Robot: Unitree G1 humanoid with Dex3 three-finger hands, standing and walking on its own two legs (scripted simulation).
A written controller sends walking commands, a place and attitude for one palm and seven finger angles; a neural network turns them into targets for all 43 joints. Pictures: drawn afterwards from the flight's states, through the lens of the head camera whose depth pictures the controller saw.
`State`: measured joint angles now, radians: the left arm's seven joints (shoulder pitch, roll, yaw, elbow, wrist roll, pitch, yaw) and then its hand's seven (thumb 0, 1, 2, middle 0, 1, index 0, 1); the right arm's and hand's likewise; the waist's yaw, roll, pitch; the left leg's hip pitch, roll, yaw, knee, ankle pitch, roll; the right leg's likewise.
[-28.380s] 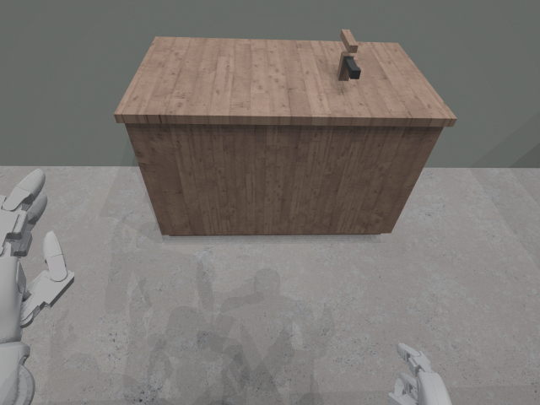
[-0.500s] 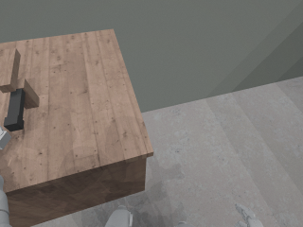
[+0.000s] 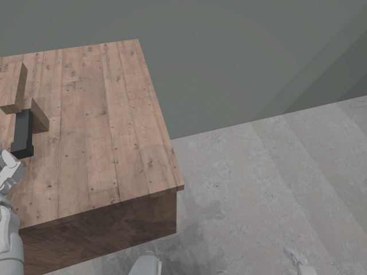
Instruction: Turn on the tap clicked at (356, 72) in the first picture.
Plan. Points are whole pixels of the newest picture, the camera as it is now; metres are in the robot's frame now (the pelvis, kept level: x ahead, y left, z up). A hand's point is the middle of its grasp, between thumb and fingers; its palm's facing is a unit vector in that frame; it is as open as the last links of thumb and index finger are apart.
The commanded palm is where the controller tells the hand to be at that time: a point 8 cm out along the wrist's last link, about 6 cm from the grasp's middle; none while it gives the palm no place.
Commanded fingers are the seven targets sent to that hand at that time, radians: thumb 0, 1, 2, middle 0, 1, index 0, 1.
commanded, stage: push the lever round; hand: left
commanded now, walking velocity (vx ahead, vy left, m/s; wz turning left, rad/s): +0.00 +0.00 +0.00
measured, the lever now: (22, 149) +0.34 +0.35 +0.07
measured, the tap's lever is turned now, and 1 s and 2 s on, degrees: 3 30 55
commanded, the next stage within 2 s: none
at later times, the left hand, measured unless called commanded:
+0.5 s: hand (37, 162) +0.31 +0.32 +0.06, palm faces +0.66 -0.75 -0.08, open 7.7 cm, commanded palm +0.27 +0.34 +0.06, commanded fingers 0.00 0.90 0.90 -0.15 -0.15 -0.15 -0.15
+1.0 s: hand (55, 152) +0.34 +0.29 +0.06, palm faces +0.75 -0.66 -0.08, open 7.8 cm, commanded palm +0.29 +0.31 +0.06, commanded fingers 0.00 0.90 0.90 -0.15 -0.15 -0.15 -0.15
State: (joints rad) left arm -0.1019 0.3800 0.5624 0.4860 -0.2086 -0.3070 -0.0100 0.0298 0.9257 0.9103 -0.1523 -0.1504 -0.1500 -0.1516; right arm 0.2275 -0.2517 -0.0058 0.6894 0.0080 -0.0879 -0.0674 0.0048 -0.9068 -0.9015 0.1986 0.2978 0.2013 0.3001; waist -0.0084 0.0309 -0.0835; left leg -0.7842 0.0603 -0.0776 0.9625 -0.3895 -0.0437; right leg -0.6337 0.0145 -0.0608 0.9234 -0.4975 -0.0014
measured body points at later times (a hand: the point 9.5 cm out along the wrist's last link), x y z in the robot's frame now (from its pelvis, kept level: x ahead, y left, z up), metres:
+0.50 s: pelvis -0.01 +0.00 +0.00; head +0.05 +0.01 +0.45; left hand +0.27 +0.36 +0.07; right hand +0.13 -0.25 -0.11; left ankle +0.05 +0.14 -0.68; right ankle -0.02 -0.12 -0.68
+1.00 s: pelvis +0.00 -0.01 +0.00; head +0.05 +0.00 +0.45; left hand +0.30 +0.33 +0.07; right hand +0.13 -0.25 -0.11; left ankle +0.05 +0.14 -0.68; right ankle -0.02 -0.12 -0.68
